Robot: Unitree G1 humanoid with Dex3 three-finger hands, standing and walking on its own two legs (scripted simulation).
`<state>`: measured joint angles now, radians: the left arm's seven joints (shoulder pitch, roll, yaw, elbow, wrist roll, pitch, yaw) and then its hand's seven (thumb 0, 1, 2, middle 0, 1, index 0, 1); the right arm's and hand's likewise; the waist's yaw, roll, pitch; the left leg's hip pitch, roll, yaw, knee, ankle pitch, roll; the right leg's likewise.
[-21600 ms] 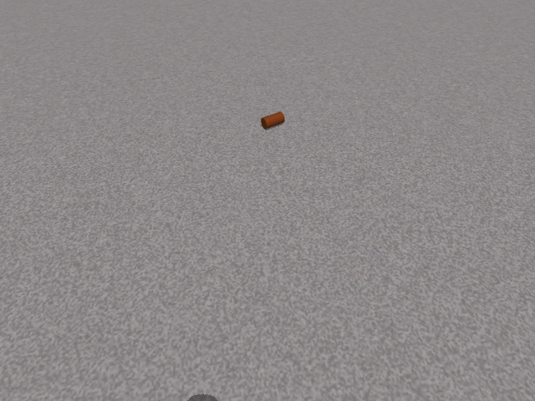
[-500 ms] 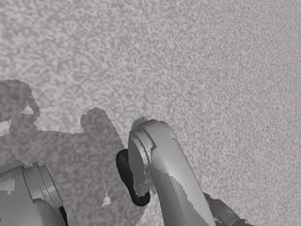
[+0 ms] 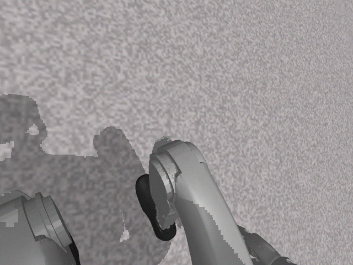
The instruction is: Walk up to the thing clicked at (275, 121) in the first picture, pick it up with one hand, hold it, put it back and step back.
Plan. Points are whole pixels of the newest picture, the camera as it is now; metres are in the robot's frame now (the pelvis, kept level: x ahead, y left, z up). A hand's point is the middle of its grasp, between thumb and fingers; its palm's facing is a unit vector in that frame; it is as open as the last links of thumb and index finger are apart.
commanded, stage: close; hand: left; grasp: from above
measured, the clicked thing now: out of the picture +0.48 +0.32 -0.27
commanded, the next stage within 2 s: settle in 0.38 s
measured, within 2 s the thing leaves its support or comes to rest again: leaves its support in 0.88 s
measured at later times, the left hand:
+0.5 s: hand out of the picture +0.47 +0.31 -0.24, palm faces -0.45 -0.12 -0.88, open 9.9 cm
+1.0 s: hand out of the picture +0.46 +0.33 -0.21, palm faces -0.42 -0.10 -0.90, open 9.7 cm
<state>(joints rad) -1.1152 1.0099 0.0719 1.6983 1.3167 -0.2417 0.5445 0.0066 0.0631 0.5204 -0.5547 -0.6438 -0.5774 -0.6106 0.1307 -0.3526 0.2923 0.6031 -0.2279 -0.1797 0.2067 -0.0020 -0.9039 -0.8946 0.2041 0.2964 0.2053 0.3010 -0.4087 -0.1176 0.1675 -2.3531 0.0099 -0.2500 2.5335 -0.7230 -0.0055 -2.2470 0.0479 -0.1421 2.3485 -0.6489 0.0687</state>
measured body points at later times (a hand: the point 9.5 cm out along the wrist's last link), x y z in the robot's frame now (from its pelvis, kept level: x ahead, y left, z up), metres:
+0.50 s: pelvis +0.00 +0.00 +0.00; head +0.28 +0.12 +0.32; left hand +0.49 +0.31 -0.19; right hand +0.05 -0.26 -0.05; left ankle +0.06 +0.13 -0.27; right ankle +0.12 -0.13 -0.27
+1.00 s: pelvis +0.00 +0.00 +0.01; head +0.27 +0.13 +0.35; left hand +0.48 +0.33 -0.16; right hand +0.07 -0.26 -0.06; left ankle +0.06 +0.13 -0.27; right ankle +0.12 -0.13 -0.27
